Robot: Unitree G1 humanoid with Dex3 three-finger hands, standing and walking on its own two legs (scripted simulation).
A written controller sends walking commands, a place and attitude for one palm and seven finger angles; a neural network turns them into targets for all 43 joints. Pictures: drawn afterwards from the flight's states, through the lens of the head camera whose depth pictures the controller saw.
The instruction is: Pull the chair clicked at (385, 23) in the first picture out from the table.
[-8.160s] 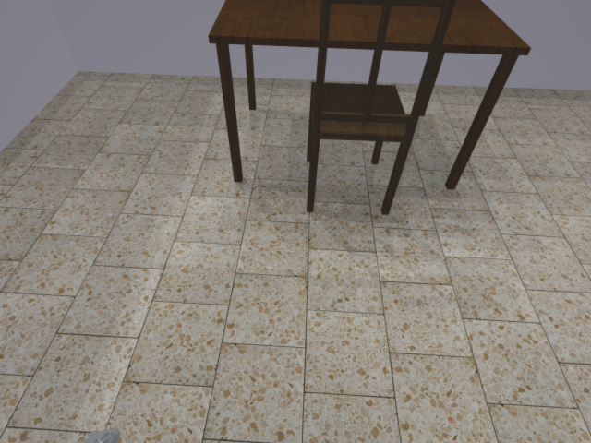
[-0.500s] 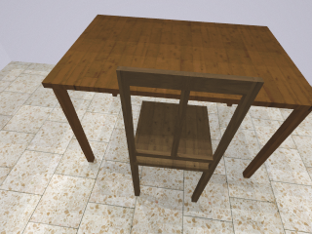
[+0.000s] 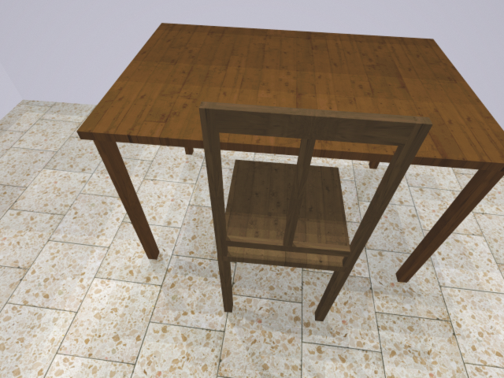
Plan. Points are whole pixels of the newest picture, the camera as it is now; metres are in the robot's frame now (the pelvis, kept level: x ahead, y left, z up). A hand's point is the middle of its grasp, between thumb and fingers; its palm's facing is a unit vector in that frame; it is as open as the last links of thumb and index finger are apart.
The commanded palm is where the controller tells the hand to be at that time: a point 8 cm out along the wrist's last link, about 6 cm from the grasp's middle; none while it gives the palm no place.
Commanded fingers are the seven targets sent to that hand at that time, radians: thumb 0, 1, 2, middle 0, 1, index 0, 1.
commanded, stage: look again from close up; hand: left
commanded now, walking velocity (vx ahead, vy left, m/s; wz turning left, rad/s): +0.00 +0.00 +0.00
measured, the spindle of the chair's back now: (296, 200) +0.50 -0.07 -0.06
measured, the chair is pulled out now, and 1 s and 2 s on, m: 0.00 0.00 0.00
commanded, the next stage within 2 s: shuffle to correct the standing spot in 0.24 s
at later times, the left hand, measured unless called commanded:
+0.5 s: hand out of the picture -0.04 +0.13 -0.18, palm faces +0.04 -0.99 -0.15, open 7.4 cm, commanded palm none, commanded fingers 0.00 0.90 0.90 -0.20 -0.30 -0.20 -0.30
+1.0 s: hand out of the picture +0.03 +0.09 -0.18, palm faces +0.09 -0.99 -0.15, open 7.4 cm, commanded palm none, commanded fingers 0.00 0.90 0.90 -0.20 -0.30 -0.20 -0.30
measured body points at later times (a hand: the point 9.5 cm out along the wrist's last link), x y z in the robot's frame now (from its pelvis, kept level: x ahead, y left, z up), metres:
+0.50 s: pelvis +0.00 -0.02 +0.00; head +0.01 -0.02 +0.45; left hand -0.04 +0.18 -0.16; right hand -0.02 -0.23 -0.17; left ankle +0.00 +0.05 -0.74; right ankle -0.01 -0.14 -0.74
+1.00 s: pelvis +0.07 -0.05 -0.01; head +0.10 -0.05 +0.44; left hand +0.03 +0.14 -0.17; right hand +0.11 -0.28 -0.17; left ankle +0.05 +0.05 -0.74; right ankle -0.01 -0.14 -0.74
